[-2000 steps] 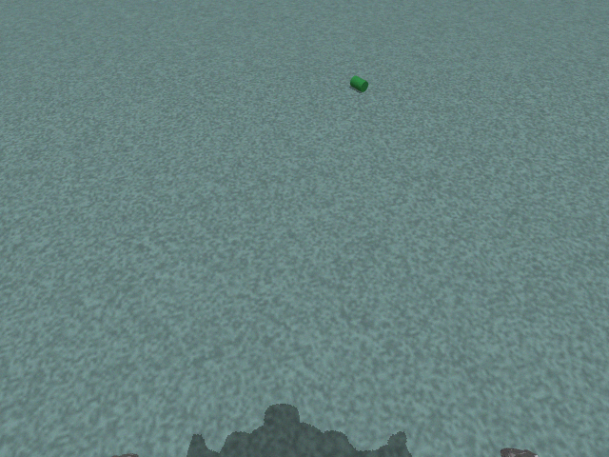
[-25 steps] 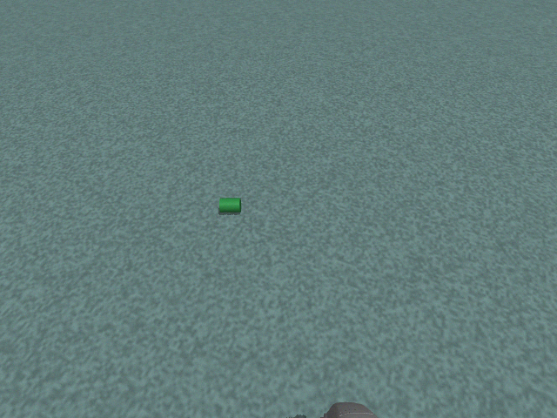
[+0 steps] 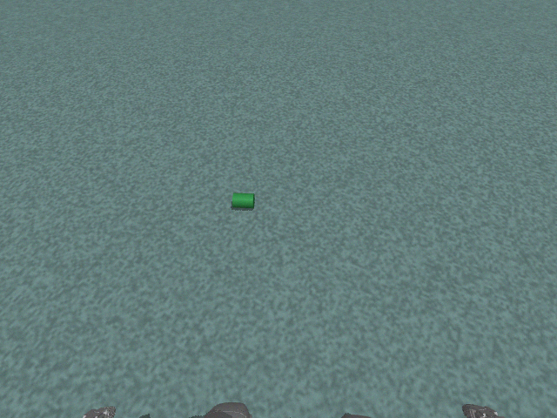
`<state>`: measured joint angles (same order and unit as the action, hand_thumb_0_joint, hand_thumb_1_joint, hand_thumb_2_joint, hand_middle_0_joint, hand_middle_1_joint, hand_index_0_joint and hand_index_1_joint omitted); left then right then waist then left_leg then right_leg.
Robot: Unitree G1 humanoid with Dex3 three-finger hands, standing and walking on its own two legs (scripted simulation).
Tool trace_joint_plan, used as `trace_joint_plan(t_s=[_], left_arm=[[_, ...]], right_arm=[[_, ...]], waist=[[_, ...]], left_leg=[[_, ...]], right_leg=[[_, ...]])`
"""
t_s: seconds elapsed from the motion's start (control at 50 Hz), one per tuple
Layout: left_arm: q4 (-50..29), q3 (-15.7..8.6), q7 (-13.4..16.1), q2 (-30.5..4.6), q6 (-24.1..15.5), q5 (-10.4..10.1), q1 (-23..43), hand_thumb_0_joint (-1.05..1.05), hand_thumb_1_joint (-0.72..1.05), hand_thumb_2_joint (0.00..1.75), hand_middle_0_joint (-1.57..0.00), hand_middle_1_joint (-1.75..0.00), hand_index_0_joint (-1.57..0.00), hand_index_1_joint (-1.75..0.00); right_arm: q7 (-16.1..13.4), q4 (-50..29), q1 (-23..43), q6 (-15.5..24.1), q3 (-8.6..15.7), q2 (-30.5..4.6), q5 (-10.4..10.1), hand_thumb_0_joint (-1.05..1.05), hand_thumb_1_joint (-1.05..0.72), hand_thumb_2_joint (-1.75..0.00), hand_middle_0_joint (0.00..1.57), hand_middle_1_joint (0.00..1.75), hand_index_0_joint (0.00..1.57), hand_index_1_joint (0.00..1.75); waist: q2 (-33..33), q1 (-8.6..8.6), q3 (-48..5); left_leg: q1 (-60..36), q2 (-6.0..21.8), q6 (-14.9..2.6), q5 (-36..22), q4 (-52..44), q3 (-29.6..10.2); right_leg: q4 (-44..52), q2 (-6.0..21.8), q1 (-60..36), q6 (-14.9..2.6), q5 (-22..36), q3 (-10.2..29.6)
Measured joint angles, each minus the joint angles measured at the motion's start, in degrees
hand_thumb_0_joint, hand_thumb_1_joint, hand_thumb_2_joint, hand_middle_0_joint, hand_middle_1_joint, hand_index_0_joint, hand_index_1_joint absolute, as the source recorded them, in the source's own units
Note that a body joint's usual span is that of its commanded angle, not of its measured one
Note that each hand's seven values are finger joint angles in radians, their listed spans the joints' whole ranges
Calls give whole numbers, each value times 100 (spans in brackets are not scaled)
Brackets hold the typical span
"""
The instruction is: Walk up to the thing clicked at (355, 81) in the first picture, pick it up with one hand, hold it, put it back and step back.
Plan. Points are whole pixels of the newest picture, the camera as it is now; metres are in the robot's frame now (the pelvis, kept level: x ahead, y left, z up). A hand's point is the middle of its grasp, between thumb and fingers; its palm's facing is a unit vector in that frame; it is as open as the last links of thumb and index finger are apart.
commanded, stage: step back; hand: left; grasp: from above
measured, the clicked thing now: (243, 200) +1.04 +0.20 -0.73
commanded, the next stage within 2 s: stand in 0.14 s
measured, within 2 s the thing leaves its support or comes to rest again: neither
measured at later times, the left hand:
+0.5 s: hand out of the picture +0.09 +0.26 -0.14, palm faces -0.02 -0.94 -0.33, open 7.4 cm
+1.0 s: hand out of the picture +0.08 +0.26 -0.14, palm faces -0.04 -0.94 -0.34, open 7.4 cm
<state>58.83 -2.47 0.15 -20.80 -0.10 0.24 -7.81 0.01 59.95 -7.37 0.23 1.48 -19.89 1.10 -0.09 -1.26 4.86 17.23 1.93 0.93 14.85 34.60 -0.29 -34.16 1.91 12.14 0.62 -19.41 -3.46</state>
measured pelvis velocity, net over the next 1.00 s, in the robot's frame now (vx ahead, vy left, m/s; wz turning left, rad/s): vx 0.00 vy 0.01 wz -0.01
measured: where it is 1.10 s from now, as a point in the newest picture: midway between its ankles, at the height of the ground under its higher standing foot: outside the picture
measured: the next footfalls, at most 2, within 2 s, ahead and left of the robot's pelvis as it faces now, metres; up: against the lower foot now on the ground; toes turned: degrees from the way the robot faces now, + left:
none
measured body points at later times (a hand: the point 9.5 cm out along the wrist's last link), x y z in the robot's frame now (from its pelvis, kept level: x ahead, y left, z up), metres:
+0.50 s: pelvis +0.01 +0.01 +0.02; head +0.02 +0.02 +0.47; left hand +0.09 +0.31 -0.12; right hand +0.11 -0.28 -0.11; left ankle +0.04 +0.13 -0.73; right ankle -0.01 -0.12 -0.73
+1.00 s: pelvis +0.00 +0.01 +0.02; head +0.01 +0.01 +0.47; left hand +0.08 +0.31 -0.11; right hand +0.07 -0.29 -0.11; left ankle +0.04 +0.13 -0.73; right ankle -0.01 -0.13 -0.73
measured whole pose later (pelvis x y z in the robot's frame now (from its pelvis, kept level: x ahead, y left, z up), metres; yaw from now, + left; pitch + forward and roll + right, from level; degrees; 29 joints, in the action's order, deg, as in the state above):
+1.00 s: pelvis +0.00 +0.01 +0.02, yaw -1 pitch -2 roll +0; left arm 65.6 0.1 -0.6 -20.3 -0.7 0.5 -6.4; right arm 0.7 66.4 -5.8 0.7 -0.4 -19.7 0.6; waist 0.0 0.4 2.7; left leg 9.8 1.0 0.4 7.3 19.2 1.2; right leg -18.8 2.5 5.3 1.7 -11.4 -2.5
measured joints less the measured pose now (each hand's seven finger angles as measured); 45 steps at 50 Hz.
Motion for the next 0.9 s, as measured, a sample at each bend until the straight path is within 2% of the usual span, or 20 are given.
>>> trace_joint_plan(t_s=[0.12,0.3,0.56,0.9], left_arm=[[221,34,-13,-16,-62,-1,185,0,90,90,-20,-30,-20,-30],[515,177,-53,36,-82,-2,344,0,90,90,-20,-30,-20,-30],[703,228,-62,58,-95,26,282,0,90,90,-20,-30,-20,-30],[683,253,-75,52,-60,28,179,0,90,90,-20,-30,-20,-30]], right_arm=[[23,132,379,14,-104,148,-37,1,-90,-90,20,30,21,30],[55,283,613,117,-166,130,-46,1,-90,-90,20,30,21,30],[63,554,415,73,-133,29,-57,1,-90,-90,20,30,20,30],[64,650,175,52,-181,21,-49,1,-90,-90,20,30,20,30]], waist=[[34,23,-68],[30,10,-83],[33,85,-112],[17,165,-213]], left_leg=[[-166,-2,-24,-118,-321,15],[-579,-68,-62,-441,-1029,109],[-788,-94,-70,-681,-1479,146],[-766,-100,-63,-757,-1558,151]], right_leg=[[459,-10,-223,32,202,1],[1149,43,-597,105,544,66],[1563,59,-777,125,776,89],[1545,64,-707,113,804,96]])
